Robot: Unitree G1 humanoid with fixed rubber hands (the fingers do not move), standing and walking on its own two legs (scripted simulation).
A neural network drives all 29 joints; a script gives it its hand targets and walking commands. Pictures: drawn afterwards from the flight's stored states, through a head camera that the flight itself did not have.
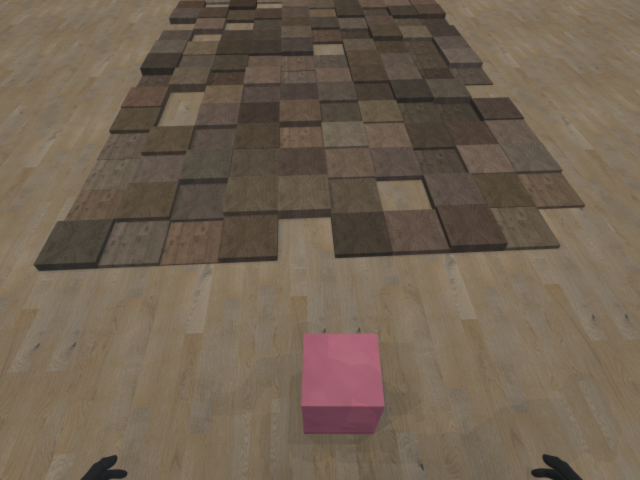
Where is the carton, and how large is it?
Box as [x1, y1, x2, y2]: [301, 333, 384, 433]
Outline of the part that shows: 304,333 301,401 304,433 373,433 384,406 376,334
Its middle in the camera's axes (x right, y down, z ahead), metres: +0.06 +0.44 +1.12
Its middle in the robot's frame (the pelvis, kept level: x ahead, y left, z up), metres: +0.47 -0.05 -0.66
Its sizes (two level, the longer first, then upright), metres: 0.210 0.200 0.250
